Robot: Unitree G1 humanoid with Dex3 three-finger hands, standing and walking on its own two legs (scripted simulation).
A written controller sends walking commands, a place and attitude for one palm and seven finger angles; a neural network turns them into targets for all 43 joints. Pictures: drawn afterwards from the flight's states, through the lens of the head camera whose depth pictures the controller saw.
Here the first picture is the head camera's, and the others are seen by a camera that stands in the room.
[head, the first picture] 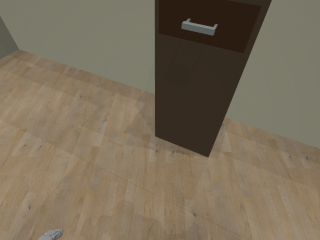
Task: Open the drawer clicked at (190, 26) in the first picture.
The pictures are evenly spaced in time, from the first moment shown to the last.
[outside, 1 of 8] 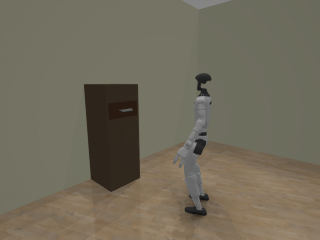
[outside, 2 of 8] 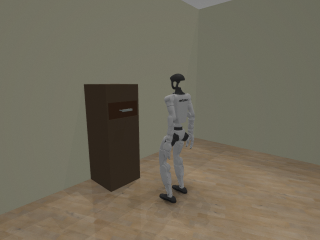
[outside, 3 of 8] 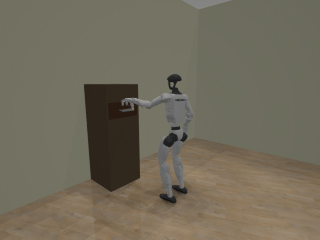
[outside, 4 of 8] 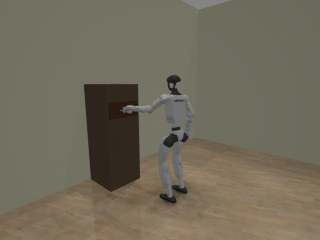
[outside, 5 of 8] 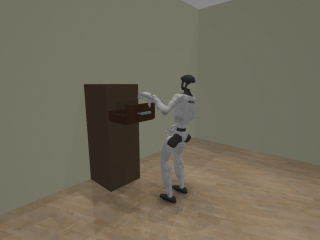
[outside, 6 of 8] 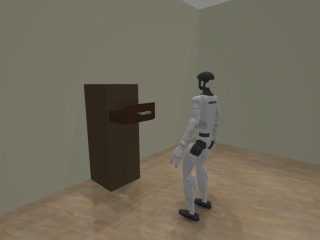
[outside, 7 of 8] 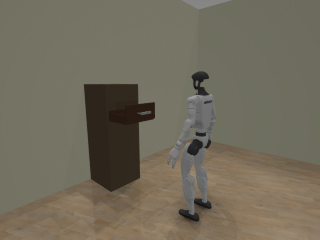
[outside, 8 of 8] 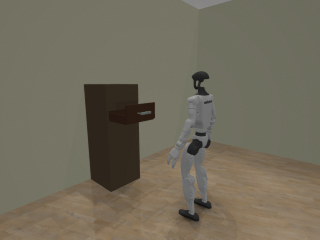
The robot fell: no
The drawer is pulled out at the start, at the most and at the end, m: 0.00 0.30 0.30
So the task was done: yes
